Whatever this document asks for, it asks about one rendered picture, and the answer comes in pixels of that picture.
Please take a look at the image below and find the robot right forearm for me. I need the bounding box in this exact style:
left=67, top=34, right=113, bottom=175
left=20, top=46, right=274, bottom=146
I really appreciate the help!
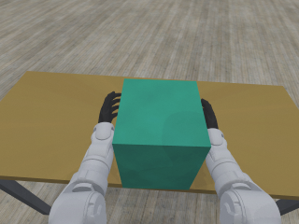
left=206, top=128, right=281, bottom=224

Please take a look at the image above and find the robot right upper arm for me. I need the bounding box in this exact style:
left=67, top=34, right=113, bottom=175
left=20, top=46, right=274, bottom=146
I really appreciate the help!
left=220, top=189, right=281, bottom=224

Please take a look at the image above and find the robot left upper arm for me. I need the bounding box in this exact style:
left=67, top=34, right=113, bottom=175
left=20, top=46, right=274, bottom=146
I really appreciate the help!
left=49, top=190, right=107, bottom=224

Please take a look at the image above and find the table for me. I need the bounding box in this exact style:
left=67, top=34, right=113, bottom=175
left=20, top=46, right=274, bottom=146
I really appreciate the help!
left=0, top=71, right=299, bottom=216

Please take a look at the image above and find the robot left forearm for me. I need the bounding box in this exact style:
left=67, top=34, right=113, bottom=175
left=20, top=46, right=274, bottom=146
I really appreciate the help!
left=48, top=122, right=115, bottom=224

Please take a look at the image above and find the left robot hand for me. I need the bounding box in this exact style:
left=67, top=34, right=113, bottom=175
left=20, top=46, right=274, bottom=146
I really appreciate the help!
left=98, top=91, right=121, bottom=123

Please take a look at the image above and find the right robot hand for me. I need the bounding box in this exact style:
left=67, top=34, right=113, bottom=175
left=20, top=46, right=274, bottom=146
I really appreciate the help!
left=201, top=98, right=219, bottom=129

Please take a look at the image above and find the carton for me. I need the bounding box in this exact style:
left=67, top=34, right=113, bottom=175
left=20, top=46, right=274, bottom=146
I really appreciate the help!
left=112, top=78, right=211, bottom=190

